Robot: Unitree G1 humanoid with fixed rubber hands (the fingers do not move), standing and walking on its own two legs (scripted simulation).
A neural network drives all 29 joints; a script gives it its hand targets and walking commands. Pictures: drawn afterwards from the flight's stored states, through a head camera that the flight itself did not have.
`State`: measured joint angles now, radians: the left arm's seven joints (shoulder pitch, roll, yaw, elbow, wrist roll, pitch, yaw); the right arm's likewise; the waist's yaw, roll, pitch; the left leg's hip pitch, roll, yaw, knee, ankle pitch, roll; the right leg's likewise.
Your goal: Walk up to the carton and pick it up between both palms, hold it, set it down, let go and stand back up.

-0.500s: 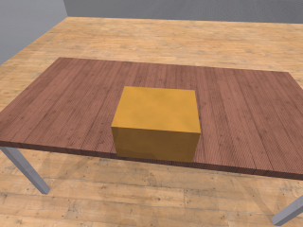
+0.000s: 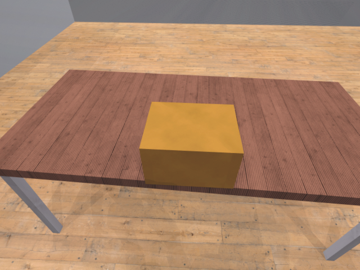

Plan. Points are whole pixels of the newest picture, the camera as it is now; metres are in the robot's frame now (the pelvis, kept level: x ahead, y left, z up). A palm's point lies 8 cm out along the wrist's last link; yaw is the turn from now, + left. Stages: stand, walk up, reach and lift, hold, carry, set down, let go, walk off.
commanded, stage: stand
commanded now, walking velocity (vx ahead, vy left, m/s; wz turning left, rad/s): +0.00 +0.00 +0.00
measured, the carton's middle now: (190, 143) +0.54 -0.03 -0.06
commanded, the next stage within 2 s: none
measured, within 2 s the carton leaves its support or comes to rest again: neither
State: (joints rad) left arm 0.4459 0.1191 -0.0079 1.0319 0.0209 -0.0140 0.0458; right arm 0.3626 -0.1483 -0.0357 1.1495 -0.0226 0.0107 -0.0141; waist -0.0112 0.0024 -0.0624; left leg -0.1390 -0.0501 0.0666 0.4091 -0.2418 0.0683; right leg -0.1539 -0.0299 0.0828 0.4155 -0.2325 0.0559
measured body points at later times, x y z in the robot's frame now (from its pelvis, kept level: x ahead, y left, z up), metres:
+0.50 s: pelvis +0.00 +0.01 +0.00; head -0.02 +0.01 +0.45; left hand -0.04 +0.21 -0.17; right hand -0.05 -0.20 -0.17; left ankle -0.01 +0.07 -0.74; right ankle +0.00 -0.16 -0.74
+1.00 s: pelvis +0.01 +0.02 +0.00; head +0.01 +0.02 +0.45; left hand -0.03 +0.21 -0.17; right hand -0.04 -0.19 -0.17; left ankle -0.01 +0.07 -0.74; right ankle +0.00 -0.16 -0.74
